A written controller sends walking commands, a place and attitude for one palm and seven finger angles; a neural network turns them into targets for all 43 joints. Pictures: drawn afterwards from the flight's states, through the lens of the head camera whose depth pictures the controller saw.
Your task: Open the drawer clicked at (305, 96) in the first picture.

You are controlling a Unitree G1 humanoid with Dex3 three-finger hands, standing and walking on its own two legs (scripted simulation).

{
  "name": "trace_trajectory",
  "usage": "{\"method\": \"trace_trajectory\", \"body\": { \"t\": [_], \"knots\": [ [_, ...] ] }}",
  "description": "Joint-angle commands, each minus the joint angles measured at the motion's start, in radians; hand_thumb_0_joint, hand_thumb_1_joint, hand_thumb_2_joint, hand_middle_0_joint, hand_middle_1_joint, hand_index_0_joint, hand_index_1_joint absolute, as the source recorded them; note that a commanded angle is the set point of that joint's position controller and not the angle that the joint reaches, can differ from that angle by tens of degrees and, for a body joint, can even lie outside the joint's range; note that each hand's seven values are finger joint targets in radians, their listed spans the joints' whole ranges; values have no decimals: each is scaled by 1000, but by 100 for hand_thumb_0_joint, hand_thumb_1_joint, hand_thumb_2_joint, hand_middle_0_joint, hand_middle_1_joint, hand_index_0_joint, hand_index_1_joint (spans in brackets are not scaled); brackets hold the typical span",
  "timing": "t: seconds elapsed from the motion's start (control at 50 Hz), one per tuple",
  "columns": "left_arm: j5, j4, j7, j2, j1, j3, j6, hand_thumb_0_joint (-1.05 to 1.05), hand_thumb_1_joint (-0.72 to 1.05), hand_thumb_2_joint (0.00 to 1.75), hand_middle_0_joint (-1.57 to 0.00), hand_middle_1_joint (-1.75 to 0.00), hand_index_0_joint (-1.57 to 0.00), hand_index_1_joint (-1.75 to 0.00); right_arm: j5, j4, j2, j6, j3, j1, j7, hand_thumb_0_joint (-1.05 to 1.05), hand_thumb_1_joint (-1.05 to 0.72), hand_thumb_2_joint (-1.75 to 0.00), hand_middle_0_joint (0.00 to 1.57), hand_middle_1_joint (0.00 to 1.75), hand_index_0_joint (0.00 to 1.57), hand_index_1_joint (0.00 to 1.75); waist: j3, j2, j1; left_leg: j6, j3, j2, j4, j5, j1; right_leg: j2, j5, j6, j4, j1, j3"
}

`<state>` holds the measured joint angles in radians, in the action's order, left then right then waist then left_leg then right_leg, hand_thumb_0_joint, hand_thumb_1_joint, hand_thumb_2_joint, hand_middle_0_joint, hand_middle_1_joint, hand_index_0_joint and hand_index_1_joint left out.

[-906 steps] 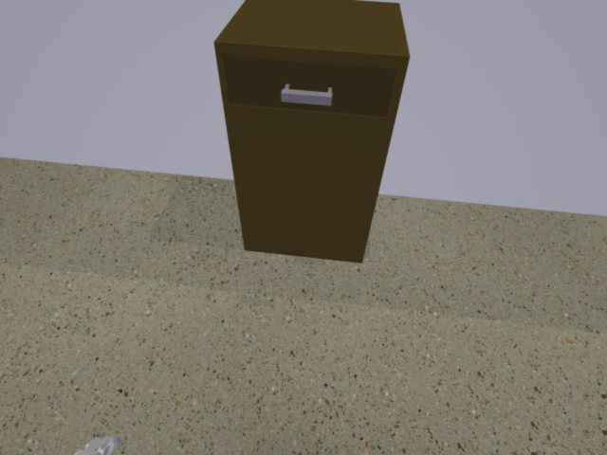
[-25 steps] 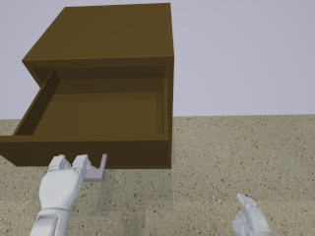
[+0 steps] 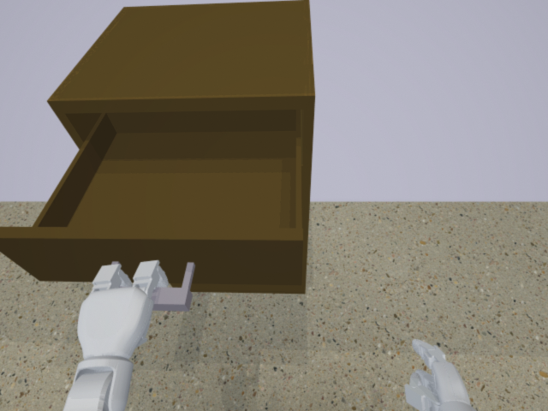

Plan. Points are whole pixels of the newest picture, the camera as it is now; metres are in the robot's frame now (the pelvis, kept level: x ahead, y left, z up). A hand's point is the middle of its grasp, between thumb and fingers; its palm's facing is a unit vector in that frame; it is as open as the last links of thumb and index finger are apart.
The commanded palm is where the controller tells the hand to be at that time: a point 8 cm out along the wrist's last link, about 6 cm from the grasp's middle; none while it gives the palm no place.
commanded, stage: open the thumb to release the handle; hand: left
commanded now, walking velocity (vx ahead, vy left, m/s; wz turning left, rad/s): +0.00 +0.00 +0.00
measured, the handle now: (147, 283) +0.28 +0.23 +0.02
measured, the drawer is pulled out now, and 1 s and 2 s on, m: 0.29 0.29 0.29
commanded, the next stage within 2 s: lift the hand off the handle in 0.26 s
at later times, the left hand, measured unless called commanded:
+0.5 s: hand (136, 328) +0.22 +0.23 +0.00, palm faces +0.02 -0.06 -1.00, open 13.8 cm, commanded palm +0.20 +0.24 +0.05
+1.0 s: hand (119, 304) +0.24 +0.24 +0.05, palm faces +0.08 -0.04 -1.00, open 13.7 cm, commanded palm +0.21 +0.24 +0.10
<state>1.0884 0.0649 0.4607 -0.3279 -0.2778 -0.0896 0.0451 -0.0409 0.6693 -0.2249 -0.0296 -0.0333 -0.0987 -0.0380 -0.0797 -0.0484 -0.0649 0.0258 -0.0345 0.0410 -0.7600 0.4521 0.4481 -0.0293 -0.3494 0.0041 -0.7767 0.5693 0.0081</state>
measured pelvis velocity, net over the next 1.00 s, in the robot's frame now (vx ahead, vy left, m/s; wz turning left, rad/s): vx -0.03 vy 0.00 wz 0.01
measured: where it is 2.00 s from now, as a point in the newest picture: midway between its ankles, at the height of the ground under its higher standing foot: outside the picture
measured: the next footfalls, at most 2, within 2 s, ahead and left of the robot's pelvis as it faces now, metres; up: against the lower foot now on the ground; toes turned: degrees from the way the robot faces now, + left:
none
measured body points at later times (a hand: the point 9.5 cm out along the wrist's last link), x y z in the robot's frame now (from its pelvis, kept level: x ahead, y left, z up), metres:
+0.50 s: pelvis -0.02 -0.01 +0.00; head +0.01 -0.03 +0.45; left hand +0.21 +0.23 +0.06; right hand +0.18 -0.24 -0.10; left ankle -0.04 +0.13 -0.71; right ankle +0.02 -0.12 -0.71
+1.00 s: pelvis -0.03 +0.00 +0.01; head -0.01 -0.04 +0.46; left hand +0.23 +0.24 +0.10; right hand +0.17 -0.23 -0.10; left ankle -0.04 +0.13 -0.71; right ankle +0.02 -0.12 -0.71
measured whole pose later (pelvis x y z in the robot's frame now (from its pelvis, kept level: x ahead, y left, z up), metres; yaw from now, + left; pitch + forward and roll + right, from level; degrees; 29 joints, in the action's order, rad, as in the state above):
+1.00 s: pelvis -0.03 +0.00 +0.01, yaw +1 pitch +4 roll +1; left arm 1.03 0.14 0.35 -0.38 -0.10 -0.08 0.04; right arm -0.01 0.69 -0.23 -0.01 -0.02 -0.11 -0.08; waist -0.04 -0.06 -0.07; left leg 0.03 -0.03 0.03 -0.64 0.36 0.35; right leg -0.04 -0.27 0.00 -0.67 0.46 0.01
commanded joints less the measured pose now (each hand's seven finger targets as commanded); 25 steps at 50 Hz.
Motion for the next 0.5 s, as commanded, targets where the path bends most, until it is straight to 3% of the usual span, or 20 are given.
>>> {"method": "trace_trajectory", "body": {
  "t": [0.0,0.04,0.1,0.14,0.16,0.22,0.26,0.28,0.32,0.34,0.36,0.42,0.48],
  "knots": [
    [-7,-131,14,-182,119,144,50,0,-1,51,-33,-125,-33,-125,9,-155,-107,47,-27,114,-16,0,-90,-90,20,30,20,30,-209,60,-15,-26,-8,-71,112,-348,-36,48,335,-38,107,-228,17],
    [-3,-125,1,-169,152,119,49,0,-15,45,-32,-124,-32,-124,8,-155,-105,46,-21,120,-19,0,-90,-90,20,30,20,30,-189,54,-9,-29,-9,-72,118,-333,-39,48,315,-37,117,-219,20],
    [-2,-96,-14,-189,163,135,41,0,-36,36,-31,-122,-31,-122,9,-153,-101,46,-18,119,-23,0,-90,-90,20,30,20,30,-183,73,-15,-30,-11,-76,127,-301,-34,47,283,-36,132,-230,12],
    [-2,-111,-24,-164,189,106,27,0,-50,30,-30,-120,-30,-120,5,-155,-100,49,-17,117,-23,0,-90,-90,20,30,20,30,-189,57,-11,-31,-10,-77,130,-302,-43,45,283,-37,133,-229,14],
    [-2,-101,-25,-184,181,128,23,0,-50,30,-30,-120,-30,-120,6,-155,-102,48,-19,116,-24,0,-90,-90,20,30,20,30,-194,60,-14,-29,-11,-77,131,-300,-44,47,274,-37,139,-236,10],
    [-4,-89,-29,-171,173,118,3,0,-50,30,-30,-120,-30,-120,3,-153,-97,53,-18,115,-25,0,-90,-90,20,30,20,30,-177,65,-17,-31,-15,-81,132,-279,-30,43,263,-34,143,-232,9],
    [-5,-91,-27,-203,175,153,-7,0,-50,30,-30,-120,-30,-120,3,-153,-101,54,-21,112,-25,0,-90,-90,20,30,20,30,-188,63,-21,-29,-13,-80,136,-280,-29,43,259,-37,147,-245,1],
    [-6,-96,-26,-187,161,139,-13,0,-50,30,-30,-120,-30,-120,3,-157,-98,57,-19,116,-25,0,-90,-90,20,30,20,30,-177,51,-25,-31,-17,-81,135,-265,-25,40,248,-35,151,-238,0],
    [-1,-72,-25,-199,198,145,-21,0,-50,30,-30,-120,-30,-120,5,-147,-98,58,-20,117,-27,0,-90,-90,20,30,20,30,-149,63,-15,-32,-17,-83,133,-241,-9,39,222,-32,158,-221,-7],
    [-10,-118,-27,-107,156,70,-25,0,-50,30,-30,-120,-30,-120,2,-166,-92,65,-22,114,-17,0,-90,-90,20,30,20,30,-172,45,-15,-32,-17,-83,132,-253,-26,38,225,-35,154,-217,1],
    [-11,-118,-22,-135,172,92,-26,0,-50,30,-30,-120,-30,-120,7,-164,-96,67,-25,115,-16,0,-90,-90,20,30,20,30,-172,44,-6,-29,-16,-80,131,-250,-27,40,213,-36,157,-213,-1],
    [-2,-98,-9,-173,191,124,-29,0,-50,30,-30,-120,-30,-120,3,-153,-101,68,-29,107,-19,0,-90,-90,20,30,20,30,-187,40,-13,-30,-16,-81,128,-250,-24,40,215,-37,150,-213,0],
    [5,-84,-3,-176,269,116,-27,0,-50,30,-30,-120,-30,-120,2,-149,-104,69,-28,103,-23,0,-90,-90,20,30,20,30,-181,56,0,-32,-15,-81,129,-223,-11,35,184,-33,155,-201,-2]
  ]
}}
